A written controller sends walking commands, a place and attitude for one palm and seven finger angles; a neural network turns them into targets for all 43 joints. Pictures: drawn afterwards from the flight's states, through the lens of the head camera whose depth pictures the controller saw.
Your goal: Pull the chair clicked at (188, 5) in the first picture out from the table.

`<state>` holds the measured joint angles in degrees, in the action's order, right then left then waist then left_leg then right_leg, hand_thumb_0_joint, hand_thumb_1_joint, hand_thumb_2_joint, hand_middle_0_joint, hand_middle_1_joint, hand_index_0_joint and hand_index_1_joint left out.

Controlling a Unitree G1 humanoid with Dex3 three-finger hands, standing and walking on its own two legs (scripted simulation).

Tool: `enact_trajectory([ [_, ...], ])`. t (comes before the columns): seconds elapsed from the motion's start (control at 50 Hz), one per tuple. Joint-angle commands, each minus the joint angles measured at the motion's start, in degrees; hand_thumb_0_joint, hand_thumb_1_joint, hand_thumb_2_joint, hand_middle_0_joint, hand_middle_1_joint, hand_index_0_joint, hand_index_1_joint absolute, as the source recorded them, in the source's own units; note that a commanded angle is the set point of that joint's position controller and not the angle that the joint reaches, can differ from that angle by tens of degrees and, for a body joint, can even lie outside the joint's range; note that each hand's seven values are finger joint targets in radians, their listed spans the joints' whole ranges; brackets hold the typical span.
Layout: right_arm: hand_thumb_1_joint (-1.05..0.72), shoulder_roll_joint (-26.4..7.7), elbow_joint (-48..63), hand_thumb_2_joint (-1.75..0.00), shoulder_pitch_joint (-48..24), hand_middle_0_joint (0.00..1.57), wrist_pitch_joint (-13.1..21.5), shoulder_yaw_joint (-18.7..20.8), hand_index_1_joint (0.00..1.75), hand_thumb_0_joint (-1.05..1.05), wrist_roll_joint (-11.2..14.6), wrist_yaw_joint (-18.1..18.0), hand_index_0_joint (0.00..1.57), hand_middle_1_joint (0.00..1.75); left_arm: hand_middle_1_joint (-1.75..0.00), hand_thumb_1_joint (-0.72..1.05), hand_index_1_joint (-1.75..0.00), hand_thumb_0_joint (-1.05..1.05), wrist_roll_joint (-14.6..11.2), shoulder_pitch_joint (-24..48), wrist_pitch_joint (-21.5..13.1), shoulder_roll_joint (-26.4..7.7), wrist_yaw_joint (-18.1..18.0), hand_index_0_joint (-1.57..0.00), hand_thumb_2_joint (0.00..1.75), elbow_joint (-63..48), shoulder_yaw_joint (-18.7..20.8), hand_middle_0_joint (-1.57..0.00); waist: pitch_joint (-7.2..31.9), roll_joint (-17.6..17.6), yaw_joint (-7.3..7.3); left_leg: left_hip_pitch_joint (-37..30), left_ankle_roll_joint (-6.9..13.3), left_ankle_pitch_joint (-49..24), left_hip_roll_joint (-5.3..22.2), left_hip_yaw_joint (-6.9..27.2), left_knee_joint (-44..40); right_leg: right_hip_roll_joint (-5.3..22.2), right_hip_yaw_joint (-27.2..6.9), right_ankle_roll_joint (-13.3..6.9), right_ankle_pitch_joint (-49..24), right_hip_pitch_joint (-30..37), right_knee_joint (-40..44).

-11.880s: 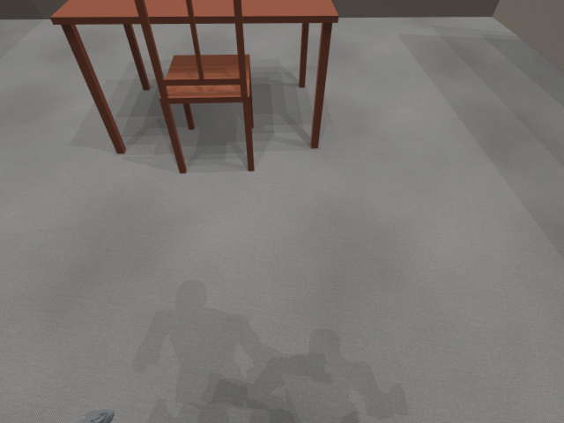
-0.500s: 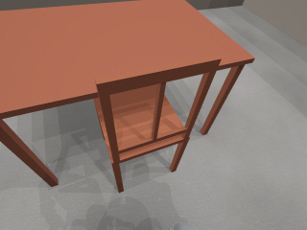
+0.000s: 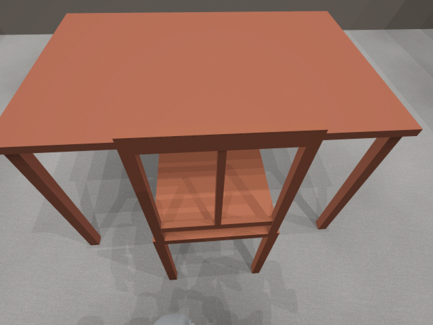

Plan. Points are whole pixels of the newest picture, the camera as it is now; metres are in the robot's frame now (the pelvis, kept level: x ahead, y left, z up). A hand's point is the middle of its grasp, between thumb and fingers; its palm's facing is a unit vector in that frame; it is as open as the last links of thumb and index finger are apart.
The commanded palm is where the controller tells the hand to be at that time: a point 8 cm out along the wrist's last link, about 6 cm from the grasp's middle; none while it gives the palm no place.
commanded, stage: shuffle to correct the standing spot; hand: left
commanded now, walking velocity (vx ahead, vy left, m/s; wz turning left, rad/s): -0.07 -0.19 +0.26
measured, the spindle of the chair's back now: (219, 191) +0.42 +0.02 -0.07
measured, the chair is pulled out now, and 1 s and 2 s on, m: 0.00 0.00 0.00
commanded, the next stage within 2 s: come to a stop and stand still in 0.08 s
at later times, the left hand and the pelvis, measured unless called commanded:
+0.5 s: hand out of the picture -0.04 +0.06 -0.16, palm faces +0.15 -0.95 -0.26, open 7.4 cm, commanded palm none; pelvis +0.00 -0.12 +0.00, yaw +5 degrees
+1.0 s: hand out of the picture -0.02 +0.11 -0.17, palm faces +0.16 -0.96 -0.23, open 7.4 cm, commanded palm none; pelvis -0.02 -0.08 +0.01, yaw +5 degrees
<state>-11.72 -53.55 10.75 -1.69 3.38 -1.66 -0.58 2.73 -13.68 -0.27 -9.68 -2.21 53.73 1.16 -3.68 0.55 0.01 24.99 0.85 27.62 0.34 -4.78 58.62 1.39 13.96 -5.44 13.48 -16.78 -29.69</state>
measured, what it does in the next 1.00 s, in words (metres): steps on the spot: left foot, then right foot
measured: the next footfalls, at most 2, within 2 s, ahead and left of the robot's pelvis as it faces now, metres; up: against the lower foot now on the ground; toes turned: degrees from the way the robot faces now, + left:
left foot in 0.08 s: +0.04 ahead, +0.06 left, +0.00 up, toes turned +7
right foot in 0.38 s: +0.05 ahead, -0.24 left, +0.00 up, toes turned +1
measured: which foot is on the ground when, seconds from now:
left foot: up 0.00-0.06, down 0.08-0.40, up 0.42-0.82, down 0.84-1.00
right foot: down 0.00-0.08, up 0.10-0.36, down 0.38-0.84, up 0.86-1.00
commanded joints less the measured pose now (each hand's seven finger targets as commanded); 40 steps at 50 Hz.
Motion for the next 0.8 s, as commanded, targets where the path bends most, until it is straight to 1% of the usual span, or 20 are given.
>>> enact_trajectory([
  [0.0, -0.9, 0.26, -1.17, -0.9, 8.42, 0.2, 0.86, -1.15, 0.3, 0.0, 0.45, -0.31, 0.2, 0.3, -0.3, 0.9, -0.3, 0.0, -0.83, -5.31, 0.52, -7.76, 0.16, -0.2, 0.9, -0.56, 1.38, -0.2, 6.33, 3.28, 0.95, -12.79, 0.42, -8.78, -0.18, -1.07, -24.83, 12.46, -10.74, -4.94, -20.12, 5.04, 6.32],
  [0.02, -0.9, -0.86, -2.13, -0.9, 10.76, 0.2, 1.03, -1.16, 0.3, 0.0, 0.44, -0.46, 0.2, 0.3, -0.3, 0.9, -0.3, 0.0, -1.34, -5.24, 0.94, -7.78, 0.34, -0.2, 0.9, -0.27, 1.37, -0.2, 6.43, 2.02, 2.17, -18.39, 0.6, -16.34, 0.76, -0.5, -33.02, 11.42, -9.68, -2.75, -18.14, 3.28, 2.76],
  [0.04, -0.9, -3.74, -2.71, -0.9, 12.45, 0.2, 1.26, -0.77, 0.3, 0.0, 0.18, -0.85, 0.2, 0.3, -0.3, 0.9, -0.3, 0.0, -1.46, -6.38, 1.07, -6.19, 0.62, -0.2, 0.9, -0.33, 1.06, -0.2, 6.11, -2.56, 2.65, -23.03, 2.16, -23.64, 6.03, 5.55, -38.06, 8.68, -8.06, 0.47, -13.95, 0.64, -5.74],
  [0.06, -0.9, -8.25, -1.7, -0.9, 12.0, 0.2, 1.4, -0.14, 0.3, 0.0, -0.32, -1.14, 0.2, 0.3, -0.3, 0.9, -0.3, 0.0, -1.63, -9.48, 1.25, -3.56, 0.81, -0.2, 0.9, -0.9, 0.7, -0.2, 5.1, -14.99, 1.46, -26.17, 8.76, -44.87, 20.23, 22.59, -39.36, 2.85, -5.1, 4.86, 7.88, -10.01, -16.96],
  [0.08, -0.9, -9.61, -0.91, -0.9, 9.95, 0.2, 0.86, -0.04, 0.3, 0.0, -0.18, -1.88, 0.2, 0.3, -0.3, 0.9, -0.3, 0.0, -1.08, -7.35, 2.13, -6.16, 0.39, -0.2, 0.9, -1.6, 0.71, -0.2, 2.78, -13.45, 2.22, -21.64, 14.28, -55.21, 26.5, 28.0, -40.45, 1.7, -10.21, 6.42, 21.08, -12.33, -27.87],
  [0.12, -0.9, -9.19, -0.09, -0.9, 3.97, 0.2, 1.21, -0.51, 0.3, 0.0, -0.02, -2.46, 0.2, 0.3, -0.3, 0.9, -0.3, 0.0, -1.29, -5.56, 2.97, -7.51, 0.02, -0.2, 0.9, -1.02, 1.69, -0.2, -0.71, -9.96, -0.1, -12.5, 13.76, -53.42, 23.5, 22.73, -39.93, 2.5, -16.29, 7.2, 17.59, -9.33, -34.26],
  [0.16, -0.9, -8.21, 0.57, -0.9, 0.01, 0.2, 1.44, -0.25, 0.3, 0.0, -0.09, -2.21, 0.2, 0.3, -0.3, 0.9, -0.3, 0.0, -1.27, -6.97, 3.24, -6.37, 0.46, -0.2, 0.9, 0.1, 1.91, -0.2, -0.75, -4.99, -1.54, -12.39, 10.99, -50.6, 18.17, 15.28, -38.78, 2.14, -15.36, 8.07, 12.81, -8.49, -34.56],
  [0.2, -0.9, -7.79, 0.54, -0.9, -1.87, 0.2, 1.51, -0.39, 0.3, 0.0, 0.23, -1.89, 0.2, 0.3, -0.3, 0.9, -0.3, 0.0, -1.72, -8.06, 2.95, -4.48, 0.68, -0.2, 0.9, 0.98, 1.57, -0.2, 0.46, -7.39, -2.14, -13.55, 9.33, -46.94, 14.67, 10.38, -38.42, 2.38, -14.13, 8.4, 11.44, -6.36, -28.73],
  [0.28, -0.9, -8.22, -0.69, -0.9, -1.22, 0.2, 0.36, 0.13, 0.3, 0.0, 0.5, -1.03, 0.2, 0.3, -0.3, 0.9, -0.3, 0.0, -2.12, -7.84, 1.72, -2.63, 0.46, -0.2, 0.9, 1.67, 0.97, -0.2, 3.36, -12.52, -1.07, -15.34, 7.66, -35.77, 11.79, 9.89, -35.35, 1.09, -9.83, 8.44, 11.01, -0.12, -10.18],
  [0.32, -0.9, -7.68, -0.7, -0.9, -1.15, 0.2, -0.08, 0.22, 0.3, 0.0, 0.97, -0.73, 0.2, 0.3, -0.3, 0.9, -0.3, 0.0, -1.62, -11.3, 0.68, -3.51, 0.3, -0.2, 0.9, 3.4, 1.1, -0.2, 4.0, -7.0, -2.66, -12.86, 4.15, -26.35, 8.14, 8.07, -28.92, 0.64, -8.01, 8.71, 0.2, 6.3, 3.27],
  [0.34, -0.9, -5.22, -0.61, -0.9, -0.29, 0.2, 0.03, 0.2, 0.3, 0.0, 1.5, -0.46, 0.2, 0.3, -0.3, 0.9, -0.3, 0.0, -1.31, -12.32, -0.09, -6.0, -0.05, -0.2, 0.9, 3.73, 1.27, -0.2, 4.4, -0.61, -2.5, -10.88, 1.1, -18.32, 4.69, 5.66, -22.48, 5.3, -13.34, 7.82, -7.56, 8.27, 8.26],
  [0.36, -0.9, -2.35, 0.49, -0.9, 1.23, 0.2, -0.32, -0.07, 0.3, 0.0, 1.64, -0.12, 0.2, 0.3, -0.3, 0.9, -0.3, 0.0, -1.03, -11.39, -0.59, -10.63, -0.24, -0.2, 0.9, 3.33, 1.79, -0.2, 3.15, 11.14, -1.26, -4.22, -1.86, -2.91, -0.77, 1.71, -16.29, 15.65, -25.27, 3.7, -18.43, 8.73, 10.18],
  [0.38, -0.9, -2.6, 1.49, -0.9, 0.89, 0.2, -0.96, 0.2, 0.3, 0.0, 1.53, 0.14, 0.2, 0.3, -0.3, 0.9, -0.3, 0.0, -0.91, -11.59, -0.28, -13.78, 0.14, -0.2, 0.9, 2.09, 2.04, -0.2, 3.58, 11.97, -2.32, -2.72, -1.83, 6.01, -1.85, 4.13, -9.41, 21.59, -29.68, -0.96, -19.13, 5.45, 11.65],
  [0.4, -0.9, -2.95, 2.32, -0.9, -1.73, 0.2, -2.1, 0.33, 0.3, 0.0, 1.32, -0.15, 0.2, 0.3, -0.3, 0.9, -0.3, 0.0, -1.0, -11.11, -0.48, -14.56, -0.08, -0.2, 0.9, 2.19, 2.64, -0.2, 2.54, 16.99, -3.31, 0.83, -2.04, 7.3, -1.83, 6.33, -3.17, 23.02, -36.52, -3.66, -14.22, 3.49, 14.89],
  [0.42, -0.9, -4.41, 2.14, -0.9, -2.97, 0.2, -2.1, 0.51, 0.3, 0.0, 0.9, 0.11, 0.2, 0.3, -0.3, 0.9, -0.3, 0.0, -1.14, -10.0, -0.37, -13.79, -0.22, -0.2, 0.9, 2.1, 2.47, -0.2, 0.03, 17.09, -3.25, 3.31, -2.06, 3.37, -0.61, 8.56, 1.53, 21.94, -38.04, -4.25, -9.81, 2.11, 15.43],
  [0.48, -0.9, -4.84, 0.34, -0.9, -0.64, 0.2, -1.61, 0.61, 0.3, 0.0, 0.71, 1.23, 0.2, 0.3, -0.3, 0.9, -0.3, 0.0, -1.0, -7.38, -0.31, -11.86, -0.46, -0.2, 0.9, 0.85, 2.88, -0.2, 1.69, 10.97, -2.14, 5.96, -3.08, -4.62, -0.92, 6.08, 7.39, 17.24, -27.64, -3.57, -12.7, 6.04, 11.77],
  [0.62, -0.9, -3.64, 1.6, -0.9, -2.94, 0.2, -1.78, -0.29, 0.3, 0.0, 0.45, 1.97, 0.2, 0.3, -0.3, 0.9, -0.3, 0.0, -0.7, -10.72, -0.5, -12.14, -0.94, -0.2, 0.9, 1.98, 3.63, -0.2, 1.52, 9.53, -4.31, 5.48, -3.66, -6.59, 0.13, 3.18, -2.58, 18.19, -27.16, -4.57, -2.66, 8.64, 15.22],
  [0.72, -0.9, -1.65, 0.33, -0.9, 0.53, 0.2, -0.28, -1.01, 0.3, 0.0, 1.15, 1.62, 0.2, 0.3, -0.3, 0.9, -0.3, 0.0, -0.44, -7.66, 0.09, -13.46, -0.37, -0.2, 0.9, 1.6, 3.85, -0.2, 2.2, 10.19, -3.09, -10.41, -2.14, -7.58, -1.44, 0.33, -23.11, 15.89, -24.08, -3.52, -0.83, 1.04, 13.92],
  [0.76, -0.9, -1.47, -2.09, -0.9, 6.14, 0.2, 0.57, -1.57, 0.3, 0.0, 1.3, 1.01, 0.2, 0.3, -0.3, 0.9, -0.3, 0.0, -0.96, -5.3, 0.62, -12.49, -0.25, -0.2, 0.9, 1.52, 3.66, -0.2, 2.58, 8.41, -0.43, -20.91, -1.76, -15.06, -2.04, -0.62, -35.93, 11.73, -20.76, -0.53, 0.91, -3.86, 9.41],
  [0.78, -0.9, -2.84, -3.15, -0.9, 8.52, 0.2, 1.16, -1.53, 0.3, 0.0, 1.25, 0.61, 0.2, 0.3, -0.3, 0.9, -0.3, 0.0, -1.16, -4.69, 0.94, -10.42, -0.16, -0.2, 0.9, 1.35, 3.21, -0.2, 2.74, 4.16, 0.51, -23.85, -1.46, -16.22, 0.49, 0.64, -39.74, 8.71, -18.72, 1.12, 3.04, -5.21, 4.39],
])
